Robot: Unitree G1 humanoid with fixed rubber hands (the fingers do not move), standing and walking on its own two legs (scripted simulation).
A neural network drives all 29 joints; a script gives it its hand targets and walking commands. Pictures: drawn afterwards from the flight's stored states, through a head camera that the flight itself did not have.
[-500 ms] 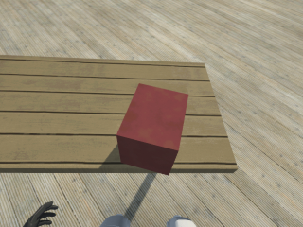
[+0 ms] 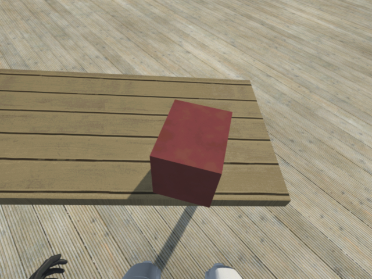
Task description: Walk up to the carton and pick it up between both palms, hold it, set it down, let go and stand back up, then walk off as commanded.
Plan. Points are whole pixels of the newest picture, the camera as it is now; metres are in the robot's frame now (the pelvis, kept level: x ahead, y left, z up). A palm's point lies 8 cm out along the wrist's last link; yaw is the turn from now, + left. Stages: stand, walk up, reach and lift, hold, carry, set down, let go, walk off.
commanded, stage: walk up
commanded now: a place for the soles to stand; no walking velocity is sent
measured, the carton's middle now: (192, 153) +0.46 -0.01 -0.05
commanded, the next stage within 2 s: reach and lift in 0.52 s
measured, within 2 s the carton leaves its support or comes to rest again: neither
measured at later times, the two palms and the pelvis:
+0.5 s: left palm out of the picture +0.10 +0.32 -0.10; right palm out of the picture +0.07 -0.31 -0.09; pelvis +0.00 +0.01 +0.00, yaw +0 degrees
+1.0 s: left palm (52, 256) +0.18 +0.29 -0.08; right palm out of the picture +0.13 -0.31 -0.07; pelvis +0.00 +0.01 +0.00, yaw +0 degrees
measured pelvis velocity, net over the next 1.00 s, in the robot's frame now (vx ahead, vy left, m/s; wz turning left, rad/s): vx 0.00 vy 0.01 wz -0.01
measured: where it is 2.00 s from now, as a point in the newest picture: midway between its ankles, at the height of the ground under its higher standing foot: outside the picture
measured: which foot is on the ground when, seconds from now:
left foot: down 0.00-1.00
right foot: down 0.00-1.00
